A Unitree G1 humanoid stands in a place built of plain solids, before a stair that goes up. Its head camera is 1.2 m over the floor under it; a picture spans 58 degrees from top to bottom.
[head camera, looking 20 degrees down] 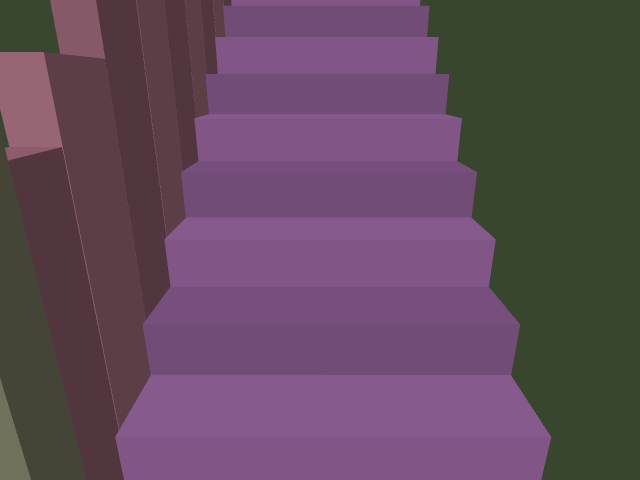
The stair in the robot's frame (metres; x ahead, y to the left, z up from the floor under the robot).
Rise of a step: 0.18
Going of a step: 0.25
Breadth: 1.11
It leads straight ahead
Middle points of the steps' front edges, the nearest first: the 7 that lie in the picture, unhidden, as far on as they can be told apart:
0.86 -0.03 0.35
1.11 -0.03 0.53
1.36 -0.03 0.71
1.61 -0.03 0.88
1.86 -0.03 1.06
2.11 -0.03 1.24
2.36 -0.03 1.41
